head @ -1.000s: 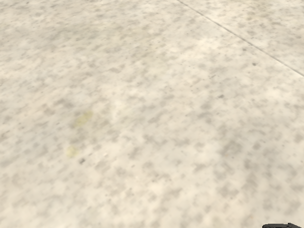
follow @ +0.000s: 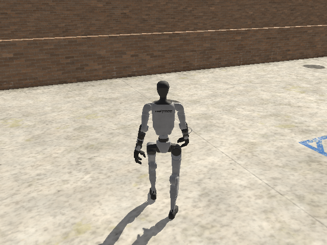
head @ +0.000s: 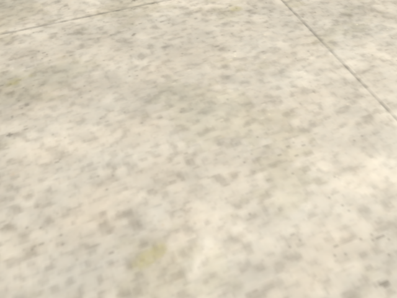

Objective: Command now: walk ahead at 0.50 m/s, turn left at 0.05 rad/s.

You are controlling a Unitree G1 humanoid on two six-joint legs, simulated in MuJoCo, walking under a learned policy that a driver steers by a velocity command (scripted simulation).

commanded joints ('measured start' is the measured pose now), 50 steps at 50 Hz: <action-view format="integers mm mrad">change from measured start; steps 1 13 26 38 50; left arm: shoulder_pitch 36 -71 -376 -152 77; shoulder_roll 182 36 57 160 202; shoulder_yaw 31 35 21 61 64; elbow -1 -60 -205 -132 -118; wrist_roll -2 2 16 -31 -16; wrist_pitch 13 83 83 37 36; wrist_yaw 3 -35 -66 -4 3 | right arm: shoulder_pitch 49 273 392 259 -133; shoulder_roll -77 -89 -146 -97 -99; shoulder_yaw -20 -31 -42 -32 -10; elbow -32 114 178 25 -131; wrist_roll -10 31 20 -5 9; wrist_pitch -27 -109 -86 -42 -33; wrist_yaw -17 -66 -95 -53 -34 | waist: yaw -87 -45 -69 -101 34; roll -119 51 58 -13 -88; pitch -3 -16 38 -63 -4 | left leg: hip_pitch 145 447 656 5 -173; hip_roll -73 212 235 73 -2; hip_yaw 50 -59 198 -96 -76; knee -84 -479 -339 518 68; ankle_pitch -111 162 665 -184 82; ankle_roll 48 40 24 -124 -142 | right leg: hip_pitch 2 -672 -629 -228 -52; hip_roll -271 -104 -6 -139 -104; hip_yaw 133 294 115 547 602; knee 115 892 411 -14 26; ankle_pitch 936 140 193 500 576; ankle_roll -155 -68 -150 -302 -241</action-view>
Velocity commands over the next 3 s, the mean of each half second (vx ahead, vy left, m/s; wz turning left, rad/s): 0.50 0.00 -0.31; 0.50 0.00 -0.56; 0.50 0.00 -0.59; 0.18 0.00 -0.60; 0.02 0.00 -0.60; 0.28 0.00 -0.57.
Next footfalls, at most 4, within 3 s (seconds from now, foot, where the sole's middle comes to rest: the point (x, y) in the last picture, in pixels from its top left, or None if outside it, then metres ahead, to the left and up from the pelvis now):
0.06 left None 0.19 0.10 -0.77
0.60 right None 0.44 -0.13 -0.77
1.14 left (259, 202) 0.81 -0.14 -0.77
1.66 right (347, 203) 0.83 -0.47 -0.77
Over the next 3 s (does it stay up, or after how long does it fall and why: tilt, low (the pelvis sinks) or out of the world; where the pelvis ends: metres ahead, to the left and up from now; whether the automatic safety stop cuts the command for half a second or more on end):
stays up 0.83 -0.47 0.01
